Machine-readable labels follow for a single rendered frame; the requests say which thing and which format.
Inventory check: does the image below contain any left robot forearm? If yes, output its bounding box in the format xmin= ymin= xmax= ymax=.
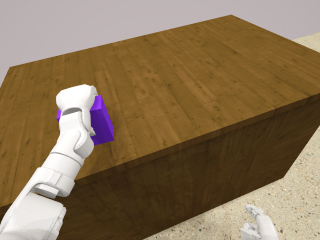
xmin=0 ymin=104 xmax=94 ymax=234

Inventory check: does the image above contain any left robot hand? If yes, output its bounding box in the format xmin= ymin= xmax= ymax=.
xmin=56 ymin=84 xmax=98 ymax=137

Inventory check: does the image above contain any table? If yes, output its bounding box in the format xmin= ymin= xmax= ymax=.
xmin=0 ymin=15 xmax=320 ymax=240

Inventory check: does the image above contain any robot left upper arm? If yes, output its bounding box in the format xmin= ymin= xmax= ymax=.
xmin=0 ymin=192 xmax=67 ymax=240

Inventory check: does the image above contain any sponge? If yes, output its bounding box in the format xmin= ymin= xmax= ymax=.
xmin=56 ymin=95 xmax=114 ymax=146

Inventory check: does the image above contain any right robot hand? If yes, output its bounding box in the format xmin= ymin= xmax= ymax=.
xmin=240 ymin=204 xmax=279 ymax=240

